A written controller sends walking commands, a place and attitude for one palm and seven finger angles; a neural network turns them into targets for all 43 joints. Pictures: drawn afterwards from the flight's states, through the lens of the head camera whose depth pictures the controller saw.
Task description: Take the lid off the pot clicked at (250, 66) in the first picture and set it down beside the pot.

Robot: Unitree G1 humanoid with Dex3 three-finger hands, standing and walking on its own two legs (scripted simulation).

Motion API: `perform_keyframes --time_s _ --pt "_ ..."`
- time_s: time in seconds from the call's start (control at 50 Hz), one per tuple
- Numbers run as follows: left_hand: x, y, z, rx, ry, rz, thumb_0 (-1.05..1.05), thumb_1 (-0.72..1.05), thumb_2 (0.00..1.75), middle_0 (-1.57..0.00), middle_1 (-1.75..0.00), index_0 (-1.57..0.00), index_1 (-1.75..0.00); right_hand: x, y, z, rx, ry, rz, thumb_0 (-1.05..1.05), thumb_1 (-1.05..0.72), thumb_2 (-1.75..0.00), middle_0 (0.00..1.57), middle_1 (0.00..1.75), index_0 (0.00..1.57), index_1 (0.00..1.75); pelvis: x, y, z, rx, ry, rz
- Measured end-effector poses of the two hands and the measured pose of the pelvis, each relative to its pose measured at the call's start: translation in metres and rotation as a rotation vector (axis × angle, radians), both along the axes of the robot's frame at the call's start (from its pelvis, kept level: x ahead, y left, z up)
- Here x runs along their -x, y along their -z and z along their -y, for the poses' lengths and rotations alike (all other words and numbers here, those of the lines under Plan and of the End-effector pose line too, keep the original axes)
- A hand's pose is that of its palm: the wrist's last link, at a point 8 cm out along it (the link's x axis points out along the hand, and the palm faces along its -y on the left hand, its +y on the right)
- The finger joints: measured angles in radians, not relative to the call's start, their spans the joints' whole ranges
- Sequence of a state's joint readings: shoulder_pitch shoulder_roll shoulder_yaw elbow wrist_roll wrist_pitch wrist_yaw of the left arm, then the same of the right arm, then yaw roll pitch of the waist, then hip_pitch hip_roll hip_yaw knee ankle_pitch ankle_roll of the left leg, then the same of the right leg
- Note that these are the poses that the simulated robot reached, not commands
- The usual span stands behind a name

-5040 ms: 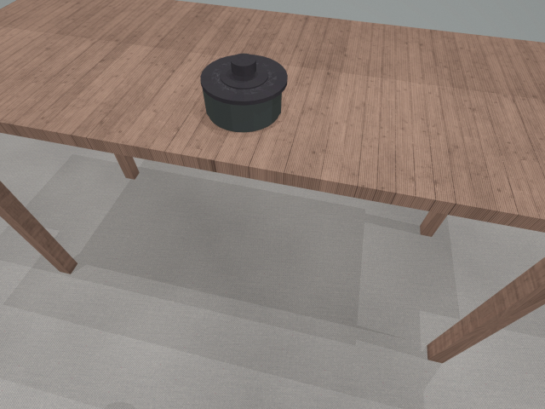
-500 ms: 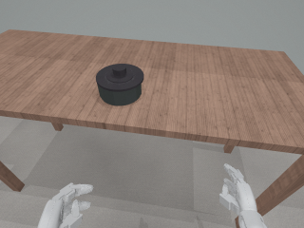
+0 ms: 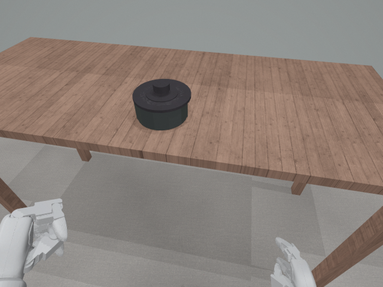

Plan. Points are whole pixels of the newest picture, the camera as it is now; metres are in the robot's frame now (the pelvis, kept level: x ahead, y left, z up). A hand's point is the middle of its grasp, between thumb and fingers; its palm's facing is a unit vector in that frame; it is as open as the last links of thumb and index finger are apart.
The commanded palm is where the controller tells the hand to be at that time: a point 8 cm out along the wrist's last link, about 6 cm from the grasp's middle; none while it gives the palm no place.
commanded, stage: raise the hand higher, near the body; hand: left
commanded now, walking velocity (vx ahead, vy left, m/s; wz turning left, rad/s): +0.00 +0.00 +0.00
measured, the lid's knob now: (161, 86) +0.56 +0.16 +0.15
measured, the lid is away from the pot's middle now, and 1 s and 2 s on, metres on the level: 0.00 0.00 0.00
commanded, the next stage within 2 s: reach forward and open the fingers in 0.64 s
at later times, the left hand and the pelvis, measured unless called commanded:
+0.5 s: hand (51, 202) +0.17 +0.24 +0.18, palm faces +0.40 -0.83 -0.38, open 3.1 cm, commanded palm +0.11 +0.27 +0.20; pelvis +0.00 +0.00 +0.00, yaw -1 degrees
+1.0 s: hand (46, 173) +0.20 +0.25 +0.21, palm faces +0.44 -0.27 -0.86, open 2.9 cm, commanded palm +0.16 +0.26 +0.24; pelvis -0.01 +0.00 -0.01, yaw +0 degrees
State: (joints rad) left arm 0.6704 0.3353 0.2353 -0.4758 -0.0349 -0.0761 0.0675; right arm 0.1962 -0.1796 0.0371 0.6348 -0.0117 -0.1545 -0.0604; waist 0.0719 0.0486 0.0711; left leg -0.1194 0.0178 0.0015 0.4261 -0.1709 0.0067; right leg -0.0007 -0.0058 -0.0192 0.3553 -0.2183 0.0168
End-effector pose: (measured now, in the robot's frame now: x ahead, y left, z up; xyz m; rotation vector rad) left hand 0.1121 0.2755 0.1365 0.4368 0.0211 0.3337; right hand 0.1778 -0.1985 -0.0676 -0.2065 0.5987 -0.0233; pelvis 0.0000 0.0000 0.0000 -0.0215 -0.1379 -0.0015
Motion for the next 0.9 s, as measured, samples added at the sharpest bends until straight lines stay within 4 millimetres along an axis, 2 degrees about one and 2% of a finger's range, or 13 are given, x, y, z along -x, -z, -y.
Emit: perform_keyframes --time_s 0.2,0.38,0.56,0.76,0.9 --pt "-0.005 -0.022 -0.001 -0.038 0.013 0.098 0.02 0.9 0.9 -1.3 -1.5 -1.3 -1.49 -0.014 -0.016 0.016 0.054 0.014 0.061 0.02 -0.9 -0.89 0.2 0.3 0.2 0.3 -0.001 -0.002 0.0 0.0 0.007 0.01" --pt "-0.013 -0.043 0.0 -0.059 0.029 0.21 0.02 0.89 0.9 -1.31 -1.5 -1.31 -1.5 -0.03 -0.027 0.009 0.057 -0.019 0.108 0.02 -0.9 -0.9 0.2 0.3 0.2 0.3 -0.002 -0.003 0.0 0.0 0.009 0.018" --pt "-0.021 -0.065 0.0 -0.085 0.04 0.309 0.02 0.89 0.9 -1.31 -1.5 -1.31 -1.5 -0.028 -0.019 -0.001 0.039 -0.047 0.068 0.02 -0.9 -0.89 0.2 0.3 0.2 0.3 -0.003 -0.003 0.0 0.001 0.01 0.02" --pt "-0.031 -0.089 0.002 -0.115 0.064 0.42 0.01 0.89 0.9 -1.31 -1.5 -1.31 -1.5 -0.017 -0.009 0.001 0.036 -0.035 0.015 0.02 -0.9 -0.89 0.2 0.3 0.2 0.3 -0.002 -0.004 -0.001 0.0 0.013 0.019" --pt "-0.043 -0.105 0.015 -0.569 -0.006 0.263 0.01 0.85 0.94 -1.3 -1.44 -1.3 -1.43 -0.027 0.003 0.004 0.033 -0.075 -0.052 0.02 -0.9 -0.89 0.2 0.3 0.2 0.3 0.005 0.003 -0.004 -0.01 0.005 -0.025"
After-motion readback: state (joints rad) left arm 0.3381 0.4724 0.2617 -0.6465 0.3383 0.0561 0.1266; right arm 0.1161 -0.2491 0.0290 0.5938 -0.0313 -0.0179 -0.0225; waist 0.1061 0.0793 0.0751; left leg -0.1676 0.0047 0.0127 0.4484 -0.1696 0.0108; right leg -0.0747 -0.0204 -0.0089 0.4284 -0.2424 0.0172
